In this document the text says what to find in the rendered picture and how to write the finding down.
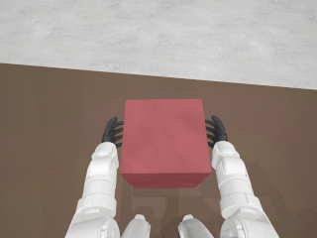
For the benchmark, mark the carton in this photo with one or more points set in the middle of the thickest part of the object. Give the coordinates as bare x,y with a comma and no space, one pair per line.
164,143

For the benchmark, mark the right robot upper arm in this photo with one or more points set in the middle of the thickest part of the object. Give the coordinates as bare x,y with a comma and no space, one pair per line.
241,227

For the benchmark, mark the left robot upper arm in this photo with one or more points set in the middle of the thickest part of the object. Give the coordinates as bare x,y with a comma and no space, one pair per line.
101,227

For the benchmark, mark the robot left thigh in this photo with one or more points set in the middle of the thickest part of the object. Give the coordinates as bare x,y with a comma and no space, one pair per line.
137,228

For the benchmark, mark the robot left hand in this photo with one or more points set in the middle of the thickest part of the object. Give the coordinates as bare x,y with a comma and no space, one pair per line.
109,132

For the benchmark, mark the robot right hand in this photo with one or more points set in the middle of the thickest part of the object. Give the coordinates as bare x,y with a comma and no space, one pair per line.
219,132

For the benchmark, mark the right robot forearm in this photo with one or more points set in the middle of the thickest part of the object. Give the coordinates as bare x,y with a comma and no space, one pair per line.
237,196

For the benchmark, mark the robot thigh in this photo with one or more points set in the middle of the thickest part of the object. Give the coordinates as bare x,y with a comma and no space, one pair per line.
193,228
137,228

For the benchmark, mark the robot right thigh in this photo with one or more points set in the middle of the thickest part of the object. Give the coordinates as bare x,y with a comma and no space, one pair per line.
193,228

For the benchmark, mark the left robot forearm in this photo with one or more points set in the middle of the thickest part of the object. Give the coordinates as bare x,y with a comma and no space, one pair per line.
98,198

